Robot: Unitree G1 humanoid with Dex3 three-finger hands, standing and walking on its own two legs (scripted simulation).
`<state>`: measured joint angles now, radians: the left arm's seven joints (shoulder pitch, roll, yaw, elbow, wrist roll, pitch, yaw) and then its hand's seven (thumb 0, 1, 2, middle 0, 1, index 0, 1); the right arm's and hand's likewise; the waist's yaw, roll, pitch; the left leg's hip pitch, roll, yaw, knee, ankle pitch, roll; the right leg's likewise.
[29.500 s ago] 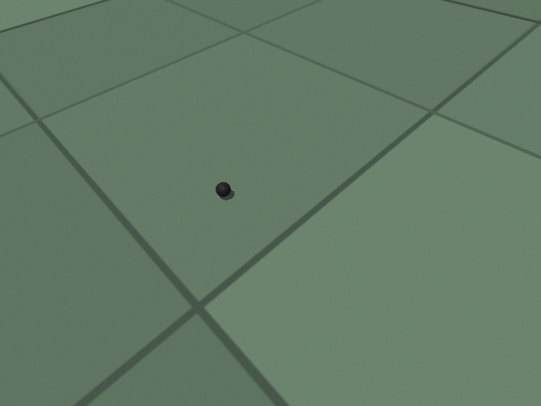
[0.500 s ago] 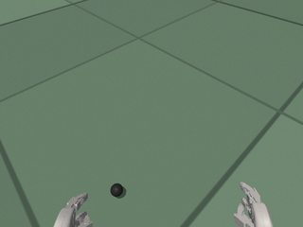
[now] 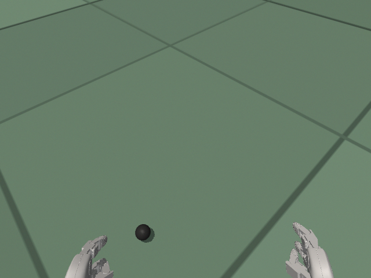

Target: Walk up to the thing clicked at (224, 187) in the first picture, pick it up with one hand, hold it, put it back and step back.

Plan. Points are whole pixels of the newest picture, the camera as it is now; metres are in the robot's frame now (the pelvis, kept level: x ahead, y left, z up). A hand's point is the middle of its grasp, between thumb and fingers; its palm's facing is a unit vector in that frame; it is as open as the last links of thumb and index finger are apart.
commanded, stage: home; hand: left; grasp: from above
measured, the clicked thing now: (142, 232) +0.46 +0.25 -0.68
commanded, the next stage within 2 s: stand in 0.58 s
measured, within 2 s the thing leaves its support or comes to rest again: neither
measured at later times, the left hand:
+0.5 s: hand (107, 275) +0.16 +0.19 -0.05, palm faces +0.04 -0.98 -0.21, open 7.4 cm
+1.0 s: hand out of the picture +0.10 +0.24 -0.11, palm faces +0.03 -0.94 -0.35, open 7.4 cm
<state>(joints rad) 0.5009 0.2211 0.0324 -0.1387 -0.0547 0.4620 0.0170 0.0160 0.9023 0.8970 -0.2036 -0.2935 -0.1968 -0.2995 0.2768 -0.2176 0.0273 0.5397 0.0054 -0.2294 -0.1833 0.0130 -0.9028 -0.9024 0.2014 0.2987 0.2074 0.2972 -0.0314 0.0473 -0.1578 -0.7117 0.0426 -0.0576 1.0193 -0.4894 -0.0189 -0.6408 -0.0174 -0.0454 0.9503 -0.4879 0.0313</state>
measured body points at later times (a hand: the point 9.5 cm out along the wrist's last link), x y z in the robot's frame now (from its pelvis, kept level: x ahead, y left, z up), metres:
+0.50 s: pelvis +0.00 +0.01 +0.00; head +0.03 +0.01 +0.45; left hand +0.16 +0.24 -0.03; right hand +0.17 -0.24 -0.06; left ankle +0.01 +0.13 -0.68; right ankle -0.01 -0.14 -0.68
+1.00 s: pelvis -0.01 +0.00 +0.03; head +0.02 +0.01 +0.48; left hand +0.10 +0.29 -0.08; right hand +0.11 -0.28 -0.09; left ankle +0.01 +0.13 -0.68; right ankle -0.01 -0.14 -0.68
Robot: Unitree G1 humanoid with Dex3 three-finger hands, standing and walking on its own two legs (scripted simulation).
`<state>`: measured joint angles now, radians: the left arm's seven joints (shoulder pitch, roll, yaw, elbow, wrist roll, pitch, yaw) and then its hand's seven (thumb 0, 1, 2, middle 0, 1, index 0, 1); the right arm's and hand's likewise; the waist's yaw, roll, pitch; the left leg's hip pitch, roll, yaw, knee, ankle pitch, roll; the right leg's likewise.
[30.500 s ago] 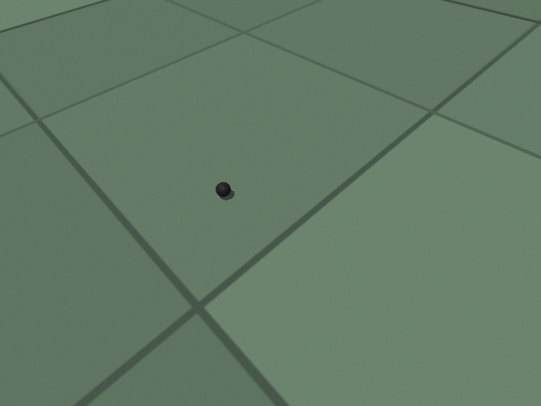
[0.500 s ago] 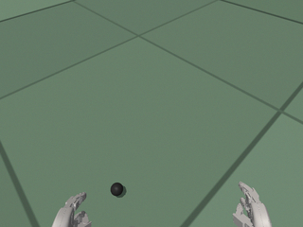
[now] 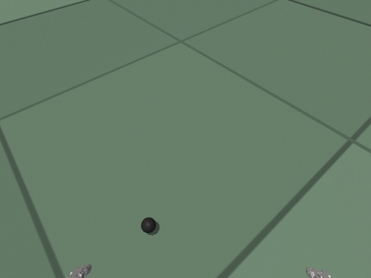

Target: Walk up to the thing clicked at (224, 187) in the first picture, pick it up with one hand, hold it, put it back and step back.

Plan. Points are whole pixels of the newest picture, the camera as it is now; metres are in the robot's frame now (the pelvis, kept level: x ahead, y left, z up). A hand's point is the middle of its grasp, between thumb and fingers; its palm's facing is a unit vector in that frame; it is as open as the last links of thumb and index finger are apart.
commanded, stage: stand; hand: left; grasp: from above
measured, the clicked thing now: (148, 225) +0.46 +0.25 -0.71
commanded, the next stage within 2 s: none
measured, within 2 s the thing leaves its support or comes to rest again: neither
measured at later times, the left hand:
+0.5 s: hand out of the picture +0.04 +0.24 -0.13, palm faces +0.04 -0.94 -0.33, open 7.4 cm
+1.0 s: hand out of the picture +0.06 +0.23 -0.13, palm faces +0.02 -0.94 -0.33, open 7.4 cm
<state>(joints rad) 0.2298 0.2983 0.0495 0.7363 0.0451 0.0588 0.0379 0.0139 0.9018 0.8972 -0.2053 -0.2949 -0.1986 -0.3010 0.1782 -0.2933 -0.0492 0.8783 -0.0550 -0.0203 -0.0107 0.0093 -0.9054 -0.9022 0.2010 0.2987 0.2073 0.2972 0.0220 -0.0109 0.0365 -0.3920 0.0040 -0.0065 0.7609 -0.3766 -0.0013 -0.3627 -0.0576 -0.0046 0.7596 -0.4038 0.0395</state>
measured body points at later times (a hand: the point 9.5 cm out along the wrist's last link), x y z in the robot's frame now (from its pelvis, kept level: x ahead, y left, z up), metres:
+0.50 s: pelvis +0.00 +0.00 +0.03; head +0.00 -0.01 +0.48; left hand +0.04 +0.29 -0.11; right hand +0.07 -0.28 -0.11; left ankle +0.02 +0.12 -0.71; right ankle +0.00 -0.14 -0.71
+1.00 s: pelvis +0.00 -0.01 +0.04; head +0.00 -0.02 +0.48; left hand +0.06 +0.28 -0.10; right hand +0.06 -0.30 -0.11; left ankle +0.02 +0.12 -0.71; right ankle +0.00 -0.14 -0.71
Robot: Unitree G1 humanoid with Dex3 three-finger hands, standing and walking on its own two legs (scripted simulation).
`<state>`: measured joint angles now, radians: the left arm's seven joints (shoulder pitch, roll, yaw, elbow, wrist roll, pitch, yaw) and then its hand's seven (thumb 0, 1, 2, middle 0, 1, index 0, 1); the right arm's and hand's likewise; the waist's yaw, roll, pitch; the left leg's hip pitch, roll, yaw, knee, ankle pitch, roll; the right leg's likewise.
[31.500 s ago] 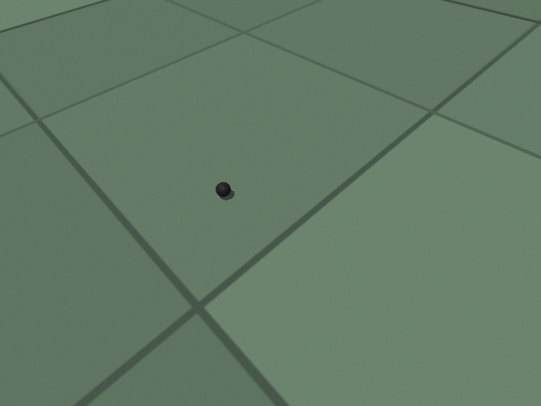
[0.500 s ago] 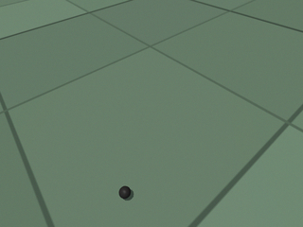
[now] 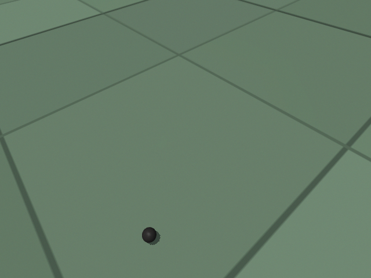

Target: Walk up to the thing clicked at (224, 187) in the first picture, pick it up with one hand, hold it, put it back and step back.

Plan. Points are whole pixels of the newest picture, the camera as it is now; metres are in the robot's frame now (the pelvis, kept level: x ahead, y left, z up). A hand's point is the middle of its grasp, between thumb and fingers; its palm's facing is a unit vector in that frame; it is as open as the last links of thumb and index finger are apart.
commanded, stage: stand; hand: left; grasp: from above
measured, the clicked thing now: (149, 234) +0.47 +0.26 -0.74
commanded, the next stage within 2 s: step back in 1.20 s
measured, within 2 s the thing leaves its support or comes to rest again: neither
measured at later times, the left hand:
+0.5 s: hand out of the picture +0.08 +0.24 -0.16, palm faces +0.01 -0.94 -0.34, open 7.4 cm
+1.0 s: hand out of the picture +0.08 +0.24 -0.16, palm faces +0.00 -0.94 -0.34, open 7.4 cm
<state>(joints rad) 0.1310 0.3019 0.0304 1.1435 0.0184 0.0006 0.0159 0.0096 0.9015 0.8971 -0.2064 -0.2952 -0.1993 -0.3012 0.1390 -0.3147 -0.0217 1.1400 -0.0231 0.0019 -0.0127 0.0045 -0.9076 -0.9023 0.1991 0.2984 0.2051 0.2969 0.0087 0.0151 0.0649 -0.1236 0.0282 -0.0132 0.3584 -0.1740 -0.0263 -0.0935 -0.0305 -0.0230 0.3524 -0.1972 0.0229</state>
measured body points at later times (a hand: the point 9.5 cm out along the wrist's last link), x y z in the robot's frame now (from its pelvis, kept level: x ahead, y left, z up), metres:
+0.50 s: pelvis +0.01 +0.00 +0.00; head +0.02 -0.01 +0.45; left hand +0.08 +0.29 -0.13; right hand +0.08 -0.29 -0.14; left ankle +0.02 +0.14 -0.75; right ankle +0.00 -0.13 -0.75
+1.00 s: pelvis +0.01 -0.01 +0.00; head +0.02 -0.01 +0.45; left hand +0.08 +0.29 -0.13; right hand +0.08 -0.30 -0.14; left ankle +0.02 +0.14 -0.75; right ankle +0.00 -0.13 -0.75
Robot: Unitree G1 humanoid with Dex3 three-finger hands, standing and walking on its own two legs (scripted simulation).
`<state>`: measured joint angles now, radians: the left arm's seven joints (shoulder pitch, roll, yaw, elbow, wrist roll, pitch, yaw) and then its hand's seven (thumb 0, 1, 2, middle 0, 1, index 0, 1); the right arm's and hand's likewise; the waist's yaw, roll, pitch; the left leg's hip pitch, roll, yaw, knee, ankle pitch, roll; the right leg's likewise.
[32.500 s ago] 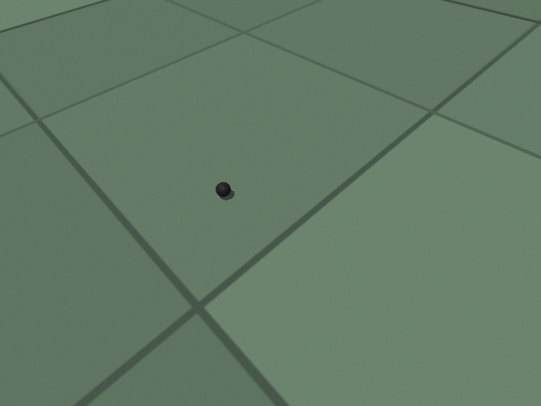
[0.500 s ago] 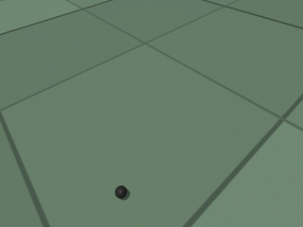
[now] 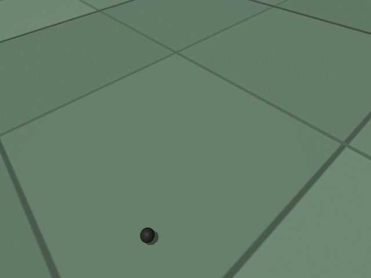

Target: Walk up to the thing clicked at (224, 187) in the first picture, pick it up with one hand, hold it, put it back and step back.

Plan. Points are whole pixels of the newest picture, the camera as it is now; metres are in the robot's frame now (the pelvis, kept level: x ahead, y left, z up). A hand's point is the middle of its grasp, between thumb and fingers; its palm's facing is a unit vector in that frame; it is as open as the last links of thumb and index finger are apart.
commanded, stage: stand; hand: left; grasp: from above
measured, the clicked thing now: (147, 235) +0.46 +0.27 -0.74
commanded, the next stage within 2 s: step back in 0.20 s
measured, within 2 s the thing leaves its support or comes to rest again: neither
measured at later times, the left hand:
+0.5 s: hand out of the picture +0.10 +0.30 -0.18, palm faces -0.02 -0.93 -0.38, open 7.4 cm
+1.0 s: hand out of the picture -0.02 +0.27 -0.16, palm faces -0.08 -0.91 -0.40, open 7.4 cm
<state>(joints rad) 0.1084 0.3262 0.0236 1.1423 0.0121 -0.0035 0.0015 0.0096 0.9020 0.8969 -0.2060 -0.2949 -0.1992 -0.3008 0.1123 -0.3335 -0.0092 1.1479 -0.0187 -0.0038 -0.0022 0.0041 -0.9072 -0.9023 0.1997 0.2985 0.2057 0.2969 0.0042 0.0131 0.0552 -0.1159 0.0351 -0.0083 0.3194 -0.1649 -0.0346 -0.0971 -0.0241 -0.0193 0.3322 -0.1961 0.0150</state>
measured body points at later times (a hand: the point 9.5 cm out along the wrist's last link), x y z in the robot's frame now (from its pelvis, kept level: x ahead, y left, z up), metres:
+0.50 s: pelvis -0.04 +0.03 -0.02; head +0.03 +0.05 +0.42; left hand +0.10 +0.35 -0.15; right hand +0.04 -0.30 -0.14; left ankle -0.04 +0.14 -0.75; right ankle -0.01 -0.13 -0.74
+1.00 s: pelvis -0.13 +0.02 -0.02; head -0.08 +0.00 +0.43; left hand -0.02 +0.32 -0.13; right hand -0.05 -0.29 -0.15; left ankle -0.12 +0.15 -0.68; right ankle -0.12 -0.09 -0.75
